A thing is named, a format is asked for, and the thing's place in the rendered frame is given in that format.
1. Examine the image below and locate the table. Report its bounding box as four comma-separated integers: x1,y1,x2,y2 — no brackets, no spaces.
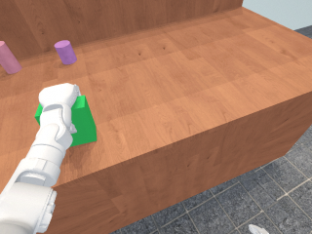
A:
0,0,312,234

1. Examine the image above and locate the right robot hand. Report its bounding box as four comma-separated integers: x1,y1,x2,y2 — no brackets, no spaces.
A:
249,224,269,234

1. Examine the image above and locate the left robot hand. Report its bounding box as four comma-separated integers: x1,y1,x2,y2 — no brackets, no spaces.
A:
38,83,81,134

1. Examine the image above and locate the left robot upper arm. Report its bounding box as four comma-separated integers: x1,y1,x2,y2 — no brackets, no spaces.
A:
0,181,57,234

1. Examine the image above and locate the sponge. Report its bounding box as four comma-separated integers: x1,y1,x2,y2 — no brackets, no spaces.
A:
34,95,98,147

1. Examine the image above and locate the left robot forearm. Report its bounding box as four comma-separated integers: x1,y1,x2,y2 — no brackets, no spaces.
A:
0,101,73,207

